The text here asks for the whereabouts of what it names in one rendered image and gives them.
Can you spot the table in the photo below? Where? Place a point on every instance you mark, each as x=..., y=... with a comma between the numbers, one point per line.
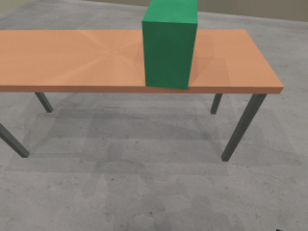
x=224, y=61

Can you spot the carton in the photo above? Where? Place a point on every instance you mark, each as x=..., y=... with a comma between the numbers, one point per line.
x=168, y=37

